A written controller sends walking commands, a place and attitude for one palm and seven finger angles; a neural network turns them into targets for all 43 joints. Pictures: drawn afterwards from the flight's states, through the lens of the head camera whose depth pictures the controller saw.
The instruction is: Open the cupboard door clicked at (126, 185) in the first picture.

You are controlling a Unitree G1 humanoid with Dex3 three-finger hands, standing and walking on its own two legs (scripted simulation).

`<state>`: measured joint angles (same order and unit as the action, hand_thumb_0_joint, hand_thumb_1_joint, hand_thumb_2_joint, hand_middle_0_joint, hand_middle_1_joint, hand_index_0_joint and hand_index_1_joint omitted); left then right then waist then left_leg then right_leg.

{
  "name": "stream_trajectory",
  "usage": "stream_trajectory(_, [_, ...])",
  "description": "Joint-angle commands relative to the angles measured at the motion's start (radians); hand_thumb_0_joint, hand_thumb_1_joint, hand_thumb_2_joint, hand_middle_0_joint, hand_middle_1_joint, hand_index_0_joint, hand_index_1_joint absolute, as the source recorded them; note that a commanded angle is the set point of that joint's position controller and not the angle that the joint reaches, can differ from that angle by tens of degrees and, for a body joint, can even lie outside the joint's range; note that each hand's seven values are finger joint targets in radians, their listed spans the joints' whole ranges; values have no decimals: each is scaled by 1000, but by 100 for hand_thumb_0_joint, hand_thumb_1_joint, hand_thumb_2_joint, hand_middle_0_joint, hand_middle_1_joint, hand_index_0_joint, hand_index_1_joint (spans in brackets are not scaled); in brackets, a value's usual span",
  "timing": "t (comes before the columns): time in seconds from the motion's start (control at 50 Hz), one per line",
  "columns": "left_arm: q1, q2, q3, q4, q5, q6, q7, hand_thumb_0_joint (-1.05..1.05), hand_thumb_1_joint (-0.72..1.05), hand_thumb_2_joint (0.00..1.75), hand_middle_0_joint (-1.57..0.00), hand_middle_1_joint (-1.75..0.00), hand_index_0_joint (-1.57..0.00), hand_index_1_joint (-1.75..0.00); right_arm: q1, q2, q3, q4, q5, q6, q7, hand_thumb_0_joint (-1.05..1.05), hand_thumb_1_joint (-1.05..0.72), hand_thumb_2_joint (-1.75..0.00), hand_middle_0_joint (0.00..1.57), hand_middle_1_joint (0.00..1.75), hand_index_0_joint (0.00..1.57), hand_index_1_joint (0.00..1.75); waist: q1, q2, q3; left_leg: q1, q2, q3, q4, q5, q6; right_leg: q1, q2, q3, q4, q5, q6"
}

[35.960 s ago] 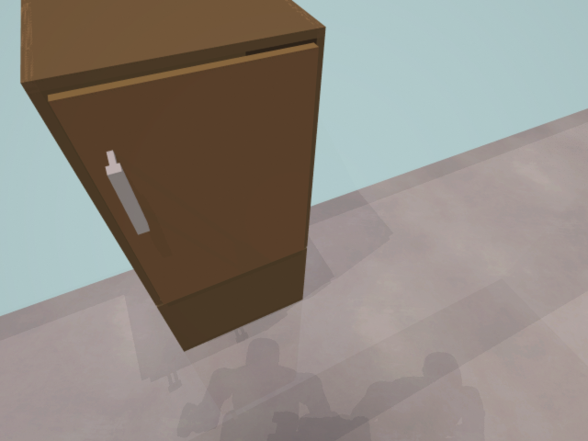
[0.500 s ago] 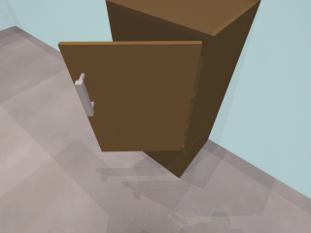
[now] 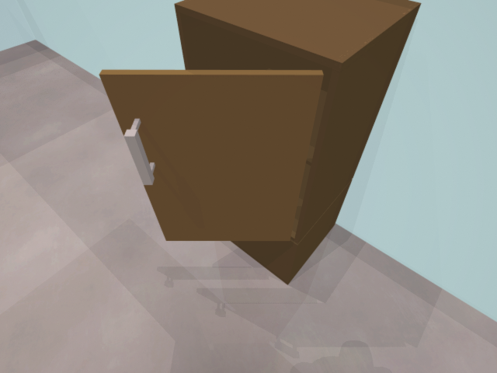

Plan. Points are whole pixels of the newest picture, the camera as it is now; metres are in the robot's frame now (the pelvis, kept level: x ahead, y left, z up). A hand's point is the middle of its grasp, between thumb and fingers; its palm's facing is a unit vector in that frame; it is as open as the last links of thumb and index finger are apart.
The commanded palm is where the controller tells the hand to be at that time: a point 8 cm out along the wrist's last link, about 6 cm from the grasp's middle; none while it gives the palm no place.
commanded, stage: look again from close up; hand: left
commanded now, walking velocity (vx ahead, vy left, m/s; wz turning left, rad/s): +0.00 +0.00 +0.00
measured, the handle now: (142, 152) +0.54 +0.27 +0.02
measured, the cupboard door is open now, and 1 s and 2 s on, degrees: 40 40 40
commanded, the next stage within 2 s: raise the hand with hooked fingers in 0.48 s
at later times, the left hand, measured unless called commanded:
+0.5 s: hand out of the picture +0.04 +0.19 -0.18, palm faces +0.01 -0.98 -0.20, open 7.4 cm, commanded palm none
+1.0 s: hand (135, 352) +0.17 +0.19 -0.06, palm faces +0.06 -1.00 +0.00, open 8.6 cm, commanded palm +0.15 +0.27 -0.04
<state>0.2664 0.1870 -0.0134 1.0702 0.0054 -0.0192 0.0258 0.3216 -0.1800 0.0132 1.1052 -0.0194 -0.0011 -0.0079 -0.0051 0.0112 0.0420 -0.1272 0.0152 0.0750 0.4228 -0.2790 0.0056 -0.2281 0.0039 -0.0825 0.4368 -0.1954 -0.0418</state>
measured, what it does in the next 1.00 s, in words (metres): lowers itself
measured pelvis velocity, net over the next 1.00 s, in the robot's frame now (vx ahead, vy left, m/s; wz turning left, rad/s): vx -0.01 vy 0.00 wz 0.02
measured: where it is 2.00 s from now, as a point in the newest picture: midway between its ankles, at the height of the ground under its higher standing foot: outside the picture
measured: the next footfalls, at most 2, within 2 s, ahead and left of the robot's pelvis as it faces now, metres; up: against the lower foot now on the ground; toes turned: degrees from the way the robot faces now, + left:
none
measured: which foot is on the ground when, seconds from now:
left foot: down 0.00-1.00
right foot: down 0.00-1.00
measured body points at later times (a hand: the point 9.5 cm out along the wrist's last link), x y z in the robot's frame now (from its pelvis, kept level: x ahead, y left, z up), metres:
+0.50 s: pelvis +0.02 +0.02 +0.00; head +0.02 +0.02 +0.45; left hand +0.04 +0.25 -0.16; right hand +0.02 -0.21 -0.16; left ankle -0.03 +0.11 -0.74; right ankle +0.03 -0.09 -0.74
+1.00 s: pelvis -0.01 +0.00 -0.07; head +0.03 +0.02 +0.38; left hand +0.16 +0.25 -0.06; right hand +0.23 -0.25 -0.09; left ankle -0.03 +0.11 -0.74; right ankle +0.03 -0.09 -0.74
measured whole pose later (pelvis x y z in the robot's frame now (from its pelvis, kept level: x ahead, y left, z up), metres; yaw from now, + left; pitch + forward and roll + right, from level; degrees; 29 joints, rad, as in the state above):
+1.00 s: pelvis -0.01 +0.00 -0.07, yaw +1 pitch +11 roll +1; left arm 0.41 0.19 0.17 0.21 -0.24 -0.51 -0.32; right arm 0.13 -0.29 -0.06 0.50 0.02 -0.24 0.01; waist 0.02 -0.07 -0.12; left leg -0.68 0.01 0.06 1.01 -0.52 0.01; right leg -0.78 -0.04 -0.09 1.01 -0.43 -0.05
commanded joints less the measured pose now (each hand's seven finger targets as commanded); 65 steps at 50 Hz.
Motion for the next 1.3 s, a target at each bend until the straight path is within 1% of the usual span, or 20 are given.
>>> stream_trajectory(0.0, [14, 112, 24, -28, -1, -23, 7, 0, 90, 90, -20, -30, -20, -30, 37, -82, -14, -22, 5, -28, -12, 0, -90, -90, 20, 30, 20, 30, -1, -31, 11, -92, 84, -82, -90, 49, 21, 63, -137, 157, -96, 31, -19])
stream_trajectory(0.54, [14, 90, 25, 7, 6, -14, 13, 0, 90, 90, -20, -30, -20, -30, 6, -88, -17, 19, 7, -42, -29, 0, -90, -90, 20, 30, 20, 30, 7, 0, 8, -44, 110, -99, -106, 233, 32, 92, -125, 111, -22, 209, -5])
stream_trajectory(0.56, [121, 82, 20, 57, 11, -18, 52, 0, 90, 90, -20, -30, -20, -30, -71, -105, -26, -51, 19, -41, -22, 0, -90, -90, 20, 30, 20, 30, 38, 10, 34, -93, 130, -52, 72, 358, 4, 46, -168, 132, 13, 485, 14])
stream_trajectory(0.58, [-651, 310, 162, -1524, -190, -228, 42, 0, 88, 89, -20, -32, -20, -32, -59, -254, -46, -425, 75, -194, -55, 0, -90, -90, 20, 30, 20, 30, -62, 216, -460, 123, 0, -101, -25, 492, -17, 164, -56, 78, 69, 373, -1])
stream_trajectory(0.6, [-186, 217, 129, -1249, -107, -164, 75, 0, 85, 88, -20, -33, -20, -33, -139, -166, -16, -371, 48, -285, -82, 0, -90, -90, 20, 30, 20, 30, 21, 335, -405, 178, 46, -80, -48, 682, -33, 96, -27, 56, 111, 119, -20])
stream_trajectory(0.62, [-132, 147, 97, -1117, -125, -109, 122, 0, 83, 87, -21, -34, -21, -34, -107, -165, -30, -304, 52, -304, -82, 0, -90, -90, 20, 30, 20, 30, -6, 294, -327, 107, 49, -81, -41, 601, -59, 20, -30, 18, 136, 3, 3])
stream_trajectory(0.64, [146, -87, -35, -924, -140, -18, 107, 0, 81, 86, -21, -36, -21, -36, -75, -116, -35, -298, 70, -300, -65, 0, -90, -90, 20, 30, 20, 30, -18, 112, -168, 33, 62, -104, -54, 515, -49, -70, -27, -3, 120, -53, 22])
stream_trajectory(0.66, [-33, -56, -31, -1119, -173, -58, 79, 0, 78, 85, -21, -37, -21, -37, -110, -174, -43, -390, 72, -313, -54, 0, -90, -90, 20, 30, 20, 30, -27, 45, -54, -52, 56, -125, -22, 416, -35, -91, -36, -9, 94, -9, 26])
stream_trajectory(0.68, [-44, 16, 45, -1120, -167, -112, 61, 0, 76, 84, -21, -39, -21, -39, -114, -201, -61, -422, 53, -327, -53, 0, -90, -90, 20, 30, 20, 30, -37, -44, -71, -101, 33, -122, 29, 312, -29, -108, -30, -16, 76, 10, 23])
stream_trajectory(0.72, [121, 33, 127, -956, -162, -214, 7, 0, 71, 82, -21, -42, -21, -42, -117, -207, -77, -472, 38, -329, -46, 0, -90, -90, 20, 30, 20, 30, 0, -183, -27, -252, 3, -109, 111, 199, -19, -170, -24, -27, 115, -4, 18])
stream_trajectory(0.76, [315, -30, 150, -824, -194, -343, -85, 0, 67, 80, -22, -45, -22, -45, -147, -189, -86, -523, 31, -324, -25, 0, -90, -90, 20, 30, 20, 30, 44, -332, -36, -402, -14, -90, 207, 110, -20, -245, -15, -34, 216, -43, 22])
stream_trajectory(0.8, [379, -14, 190, -861, -235, -497, -208, 0, 62, 78, -22, -48, -22, -48, -189, -193, -100, -583, 25, -320, 4, 0, -90, -90, 20, 30, 20, 30, 74, -282, -113, -508, -37, -57, 299, 63, -31, -263, -18, -14, 315, -25, 14])
stream_trajectory(0.84, [391, 66, 262, -852, -249, -594, -320, 0, 57, 76, -22, -51, -22, -51, -214, -209, -108, -650, 24, -305, 32, 0, -90, -90, 20, 30, 20, 30, 91, -63, -166, -527, -58, -35, 368, 77, -42, -262, -32, 9, 392, 34, -11])
stream_trajectory(0.9, [260, 130, 293, -973, -261, -568, -361, 0, 50, 73, -23, -55, -23, -55, -234, -202, -101, -731, 41, -280, 20, 0, -90, -90, 20, 30, 20, 30, 90, -22, -289, -628, -69, -8, 447, 24, -12, -290, -39, 66, 443, -10, 2])
stream_trajectory(0.94, [71, 176, 325, -1125, -292, -563, -347, 0, 46, 71, -23, -58, -23, -58, -227, -198, -100, -766, 45, -273, 4, 0, -90, -90, 20, 30, 20, 30, 61, 12, -342, -657, -63, -20, 487, -39, -1, -321, -45, 127, 425, -143, 13])
stream_trajectory(1.0, [-54, 203, 359, -1336, -314, -631, -288, 0, 39, 68, -24, -63, -24, -63, -150, -172, -93, -743, 40, -285, -19, 0, -90, -90, 20, 30, 20, 30, 21, 112, -429, -596, -39, -53, 540, 3, 9, -325, -38, 151, 436, -117, 14])
stream_trajectory(1.06, [-91, 149, 244, -1410, -299, -674, -294, 0, 32, 65, -24, -68, -24, -68, -125, -182, -74, -698, 38, -302, -40, 0, -90, -90, 20, 30, 20, 30, -40, 111, -411, -566, -14, -83, 563, 12, 20, -396, -23, 135, 446, -110, 9])
stream_trajectory(1.16, [-148, 221, 226, -1172, -292, -530, -424, 0, 20, 60, -25, -75, -25, -75, -116, -221, -54, -651, 62, -316, -71, 0, -90, -90, 20, 30, 20, 30, -85, 44, -301, -655, -8, -107, 557, -90, 26, -421, -15, 114, 406, -214, 22])
stream_trajectory(1.22, [-28, 288, 361, -1001, -332, -353, -463, 0, 13, 57, -25, -80, -25, -80, -137, -223, -54, -680, 76, -297, -81, 0, -90, -90, 20, 30, 20, 30, -4, -36, -333, -671, -23, -101, 501, -50, 21, -288, -27, 121, 356, -209, 27])
stream_trajectory(1.28, [12, 306, 457, -1080, -393, -260, -437, 0, 6, 54, -26, -84, -26, -84, -167, -198, -47, -733, 73, -280, -74, 0, -90, -90, 20, 30, 20, 30, 59, -51, -438, -637, -36, -88, 457, 36, 13, -150, -49, 120, 343, -104, 36])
